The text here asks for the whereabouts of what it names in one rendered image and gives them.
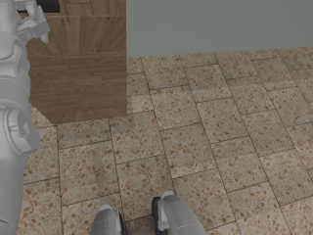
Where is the drawer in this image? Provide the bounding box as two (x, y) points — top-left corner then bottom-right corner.
(19, 0), (117, 17)

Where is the cabinet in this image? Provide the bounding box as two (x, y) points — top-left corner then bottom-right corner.
(21, 0), (127, 125)

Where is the robot right foot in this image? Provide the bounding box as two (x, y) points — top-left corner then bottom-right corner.
(152, 196), (168, 235)

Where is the handle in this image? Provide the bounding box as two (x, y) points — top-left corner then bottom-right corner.
(17, 0), (61, 14)

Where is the left robot forearm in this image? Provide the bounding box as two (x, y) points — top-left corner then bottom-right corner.
(0, 32), (31, 117)

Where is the robot left thigh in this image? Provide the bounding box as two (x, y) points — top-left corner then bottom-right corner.
(89, 209), (121, 235)

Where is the left robot hand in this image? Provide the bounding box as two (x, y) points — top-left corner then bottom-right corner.
(0, 0), (50, 47)

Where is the robot left upper arm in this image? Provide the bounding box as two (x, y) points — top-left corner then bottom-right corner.
(0, 107), (40, 235)

